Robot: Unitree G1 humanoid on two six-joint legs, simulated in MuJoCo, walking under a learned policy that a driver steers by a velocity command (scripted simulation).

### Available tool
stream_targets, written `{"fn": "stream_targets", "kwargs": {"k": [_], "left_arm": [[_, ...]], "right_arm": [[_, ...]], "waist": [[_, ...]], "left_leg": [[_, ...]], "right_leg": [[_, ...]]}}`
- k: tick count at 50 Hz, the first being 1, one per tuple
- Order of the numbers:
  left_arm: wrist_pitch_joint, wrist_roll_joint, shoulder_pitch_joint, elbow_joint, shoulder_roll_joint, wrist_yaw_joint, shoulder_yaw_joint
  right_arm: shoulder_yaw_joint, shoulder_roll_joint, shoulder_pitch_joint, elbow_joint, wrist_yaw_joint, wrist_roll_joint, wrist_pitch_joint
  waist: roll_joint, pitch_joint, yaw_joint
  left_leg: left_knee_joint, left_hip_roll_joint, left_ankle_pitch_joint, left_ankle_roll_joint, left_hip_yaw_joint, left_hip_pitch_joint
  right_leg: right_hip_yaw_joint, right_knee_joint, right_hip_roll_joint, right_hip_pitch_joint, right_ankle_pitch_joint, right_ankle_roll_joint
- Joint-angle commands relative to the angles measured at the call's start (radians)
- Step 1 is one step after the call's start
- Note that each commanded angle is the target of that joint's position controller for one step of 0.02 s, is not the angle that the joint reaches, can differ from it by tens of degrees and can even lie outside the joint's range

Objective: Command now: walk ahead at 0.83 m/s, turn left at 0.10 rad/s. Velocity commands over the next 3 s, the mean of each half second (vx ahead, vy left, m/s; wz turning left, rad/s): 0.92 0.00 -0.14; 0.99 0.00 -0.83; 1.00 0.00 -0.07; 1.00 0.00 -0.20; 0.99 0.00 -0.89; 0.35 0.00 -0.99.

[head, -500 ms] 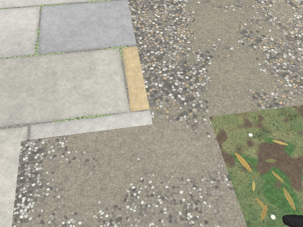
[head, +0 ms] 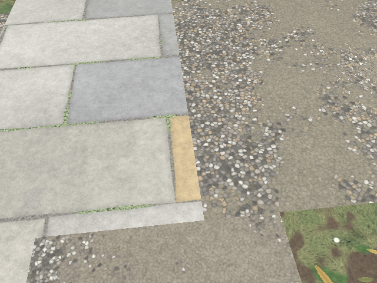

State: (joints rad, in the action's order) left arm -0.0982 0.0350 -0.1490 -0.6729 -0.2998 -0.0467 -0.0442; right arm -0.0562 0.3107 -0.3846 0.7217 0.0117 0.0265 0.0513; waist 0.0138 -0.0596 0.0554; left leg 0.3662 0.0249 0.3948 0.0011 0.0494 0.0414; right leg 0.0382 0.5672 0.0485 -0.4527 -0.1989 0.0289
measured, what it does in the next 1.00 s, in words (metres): walks ahead, turning right: right foot, then left foot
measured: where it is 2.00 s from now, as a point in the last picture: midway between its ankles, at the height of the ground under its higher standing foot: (300, 82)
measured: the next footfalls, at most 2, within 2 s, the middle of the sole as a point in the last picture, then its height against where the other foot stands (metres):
right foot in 0.02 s outside the picture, level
left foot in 0.50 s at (172, 262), level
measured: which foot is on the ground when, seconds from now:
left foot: down 0.00-0.04, up 0.06-0.48, down 0.50-0.92, up 0.94-1.00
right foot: up 0.00-0.00, down 0.02-0.52, up 0.54-0.92, down 0.94-1.00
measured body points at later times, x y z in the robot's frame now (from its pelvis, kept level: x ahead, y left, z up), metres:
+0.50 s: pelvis +0.37 -0.04 -0.03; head +0.42 -0.05 +0.41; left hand +0.28 +0.22 -0.15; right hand +0.65 -0.25 -0.07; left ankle +0.56 +0.07 -0.74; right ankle +0.07 -0.13 -0.72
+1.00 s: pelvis +0.78 -0.19 -0.05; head +0.79 -0.22 +0.40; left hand +1.07 -0.01 -0.12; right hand +0.73 -0.48 -0.17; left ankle +0.64 +0.07 -0.62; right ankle +0.87 -0.28 -0.73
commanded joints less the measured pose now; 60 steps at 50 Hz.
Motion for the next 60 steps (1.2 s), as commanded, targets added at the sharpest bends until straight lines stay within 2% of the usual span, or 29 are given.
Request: {"fn": "stream_targets", "kwargs": {"k": [1, 2, 3, 4, 6, 10, 14, 20, 23, 24, 25, 26, 27, 28, 30, 31, 33, 36, 41, 43, 46, 47, 48, 49, 50, 51, 52, 55, 60], "left_arm": [[-0.016, -0.003, -0.297, -0.028, -0.171, 0.017, -0.065], [-0.014, -0.033, -0.442, -0.049, -0.301, 0.019, -0.091], [-0.025, -0.03, -0.455, -0.035, -0.229, 0.008, -0.071], [-0.026, -0.029, -0.386, -0.03, -0.177, 0.011, -0.051], [-0.016, -0.04, -0.321, -0.023, -0.125, 0.014, -0.031], [-0.023, -0.038, -0.247, -0.029, -0.075, 0.018, -0.009], [-0.022, -0.032, -0.313, -0.081, -0.058, 0.042, 0.003], [0.005, 0.003, -0.425, -0.156, -0.104, 0.071, -0.003], [0.03, -0.028, -0.418, -0.177, -0.156, 0.079, -0.019], [0.043, -0.051, -0.385, -0.177, -0.173, 0.075, -0.022], [0.045, -0.072, -0.328, -0.142, -0.135, 0.074, -0.01], [0.016, -0.047, -0.526, -0.104, 0.085, 0.061, 0.043], [0.0, 0.019, -0.456, -0.104, 0.005, 0.057, 0.033], [0.0, 0.052, -0.284, -0.056, -0.08, 0.065, 0.002], [0.005, 0.01, -0.138, -0.017, -0.07, 0.063, -0.002], [0.023, 0.012, -0.175, -0.012, -0.042, 0.053, -0.005], [0.071, 0.026, -0.201, -0.005, 0.013, 0.044, -0.001], [0.099, 0.005, -0.14, 0.038, 0.018, 0.042, 0.004], [0.079, -0.007, 0.014, 0.078, -0.034, 0.0, -0.001], [0.073, -0.001, 0.036, 0.094, -0.07, -0.014, -0.016], [0.095, 0.022, -0.245, 0.047, -0.199, -0.007, -0.08], [0.108, 0.02, -0.484, -0.021, -0.272, 0.006, -0.124], [0.116, 0.029, -0.478, -0.063, -0.299, 0.016, -0.12], [0.082, 0.0, -0.359, 0.015, -0.34, 0.007, -0.1], [0.053, -0.013, -0.323, 0.064, -0.232, -0.002, -0.085], [0.027, -0.025, -0.323, 0.049, -0.195, -0.004, -0.077], [0.008, -0.031, -0.263, 0.042, -0.173, -0.009, -0.069], [-0.008, -0.04, -0.154, 0.047, -0.107, 0.01, -0.042], [-0.004, -0.022, -0.253, -0.012, -0.068, 0.054, -0.023]], "right_arm": [[-0.01, 0.087, 0.103, -0.079, 0.001, -0.024, 0.016], [0.018, -0.004, 0.073, -0.141, -0.004, -0.017, 0.04], [0.015, 0.03, 0.107, -0.155, -0.013, 0.012, 0.063], [-0.001, 0.082, 0.165, -0.162, -0.006, 0.041, 0.074], [0.011, 0.059, 0.202, -0.158, 0.0, 0.007, 0.076], [0.013, 0.025, 0.169, -0.134, 0.013, 0.004, 0.033], [0.027, 0.007, 0.336, -0.172, 0.017, -0.018, 0.046], [0.026, 0.004, 0.555, -0.241, 0.065, -0.006, 0.092], [-0.014, 0.095, 0.419, -0.222, 0.045, 0.008, 0.086], [-0.037, 0.139, 0.231, -0.185, 0.026, 0.024, 0.076], [-0.051, 0.173, -0.034, -0.127, 0.003, 0.018, 0.06], [-0.076, 0.271, -0.115, -0.087, 0.011, -0.023, 0.068], [-0.057, 0.172, -0.133, -0.084, 0.017, -0.03, 0.072], [-0.044, 0.112, -0.06, -0.07, 0.006, -0.023, 0.071], [-0.033, 0.062, 0.042, -0.034, 0.0, -0.036, 0.065], [-0.025, 0.03, 0.09, -0.021, -0.003, -0.057, 0.071], [-0.02, -0.009, 0.174, 0.001, 0.001, -0.037, 0.074], [-0.032, 0.036, 0.253, 0.009, 0.0, -0.029, 0.08], [-0.054, 0.143, 0.205, 0.013, -0.014, -0.026, 0.082], [-0.067, 0.21, 0.182, 0.015, -0.012, -0.018, 0.066], [-0.086, 0.279, 0.2, -0.007, -0.011, -0.001, 0.016], [-0.076, 0.252, 0.235, -0.018, -0.012, -0.002, 0.016], [-0.019, 0.055, 0.216, -0.017, -0.006, -0.025, 0.037], [0.016, -0.034, 0.079, -0.116, 0.003, -0.009, 0.088], [0.003, 0.11, 0.177, -0.128, 0.006, 0.01, 0.126], [-0.006, 0.136, 0.269, -0.133, 0.002, 0.035, 0.134], [0.0, 0.108, 0.279, -0.115, -0.012, 0.018, 0.127], [-0.002, 0.087, 0.202, -0.073, -0.01, -0.015, 0.08], [0.028, 0.01, 0.424, -0.134, 0.001, -0.038, 0.06]], "waist": [[-0.008, -0.033, -0.214], [-0.345, -0.148, -0.223], [-0.312, -0.163, -0.231], [-0.208, -0.036, -0.206], [-0.07, 0.051, -0.153], [-0.099, 0.15, -0.053], [-0.05, 0.213, -0.092], [-0.069, 0.226, -0.122], [-0.19, 0.076, -0.016], [-0.228, -0.036, 0.097], [-0.22, -0.198, 0.22], [0.186, -0.458, 0.069], [0.287, -0.528, 0.118], [0.26, -0.278, 0.125], [0.032, -0.034, 0.067], [0.066, 0.008, -0.001], [0.097, 0.09, -0.065], [0.064, 0.206, -0.109], [-0.062, 0.228, -0.069], [-0.03, 0.203, -0.08], [0.088, 0.015, -0.254], [0.047, -0.084, -0.371], [-0.255, 0.039, -0.285], [-0.506, -0.168, -0.081], [-0.257, -0.196, -0.154], [-0.096, -0.062, -0.151], [0.073, 0.008, -0.095], [0.019, 0.077, -0.015], [0.0, 0.18, -0.115]], "left_leg": [[0.277, 0.122, -0.276, 0.145, 0.054, 0.344], [0.763, -0.028, -0.061, 0.057, -0.041, 0.689], [0.954, -0.077, 0.091, 0.057, 0.094, 0.863], [1.035, -0.018, 0.027, 0.077, 0.105, 0.992], [0.965, 0.069, -0.11, 0.084, 0.059, 0.963], [0.848, 0.11, -0.262, 0.043, 0.036, 0.868], [0.578, 0.083, -0.479, 0.003, -0.045, 0.827], [0.149, -0.023, -0.571, 0.007, -0.058, 0.6], [0.158, -0.093, -0.398, 0.04, -0.072, 0.355], [0.169, -0.087, -0.346, 0.066, -0.08, 0.126], [0.294, 0.057, -0.266, 0.096, 0.035, -0.293], [0.201, 0.381, 0.202, 0.272, 0.615, -0.722], [-0.027, 0.39, 0.441, 0.253, 0.842, -0.697], [-0.068, 0.354, 0.35, 0.186, 0.663, -0.538], [-0.096, 0.298, 0.006, 0.158, 0.382, -0.18], [-0.118, 0.28, -0.061, 0.165, 0.294, -0.048], [-0.187, 0.272, -0.105, 0.158, 0.144, 0.103], [-0.261, 0.261, -0.253, 0.143, -0.052, 0.24], [-0.295, 0.179, -0.363, 0.097, -0.294, 0.143], [-0.222, 0.201, -0.734, 0.083, -0.319, -0.001], [0.253, 0.23, -1.374, 0.075, -0.317, -0.081], [0.59, 0.198, -1.284, 0.051, -0.295, 0.105], [1.051, 0.002, -0.069, 0.001, -0.249, 0.389], [1.324, -0.144, 0.246, -0.008, -0.016, 0.736], [1.24, -0.067, 0.096, 0.046, 0.109, 0.794], [1.14, -0.035, 0.008, 0.07, 0.088, 0.788], [1.04, 0.016, -0.062, 0.07, 0.089, 0.707], [0.873, 0.093, -0.141, 0.034, 0.095, 0.557], [0.456, 0.091, -0.468, -0.037, -0.018, 0.611]], "right_leg": [[-0.03, -0.003, 0.014, 0.467, -0.068, 0.062], [-0.526, -0.163, 0.251, 0.76, -0.475, 0.195], [-0.862, -0.336, 0.318, 0.785, -0.738, 0.235], [-0.775, -0.33, 0.337, 0.734, -0.694, 0.218], [-0.564, -0.329, 0.267, 0.57, -0.477, 0.204], [-0.354, -0.426, 0.174, 0.336, -0.264, 0.183], [-0.177, -0.498, 0.109, 0.285, 0.057, 0.161], [-0.17, -0.491, 0.146, 0.448, 0.321, 0.158], [-0.194, -0.244, 0.176, 0.574, 0.892, 0.125], [-0.172, -0.017, 0.158, 0.515, 0.99, 0.101], [-0.184, 0.298, 0.124, 0.232, 0.78, 0.077], [-0.182, 0.745, -0.047, -0.186, -0.048, 0.031], [-0.255, 0.858, -0.051, -0.259, -0.245, 0.04], [-0.206, 0.889, -0.001, -0.354, -0.194, 0.046], [-0.164, 0.824, 0.078, -0.312, -0.114, 0.048], [-0.176, 0.804, 0.117, -0.244, -0.086, 0.044], [-0.166, 0.776, 0.162, -0.212, -0.134, 0.031], [-0.146, 0.699, 0.187, -0.26, -0.032, 0.003], [-0.005, 0.326, 0.118, -0.158, 0.318, 0.042], [0.069, 0.24, 0.053, -0.104, 0.307, 0.073], [0.158, 0.272, -0.087, 0.231, 0.052, 0.137], [0.099, 0.211, -0.112, 0.581, 0.063, 0.181], [-0.141, 0.133, -0.031, 0.635, 0.042, 0.222], [-0.79, -0.136, 0.136, 0.846, -0.266, 0.452], [-0.974, -0.338, 0.218, 0.828, -0.53, 0.397], [-0.936, -0.384, 0.216, 0.679, -0.54, 0.344], [-0.845, -0.368, 0.192, 0.516, -0.441, 0.301], [-0.557, -0.337, 0.087, 0.267, -0.194, 0.278], [-0.252, -0.378, -0.004, 0.213, 0.151, 0.219]]}}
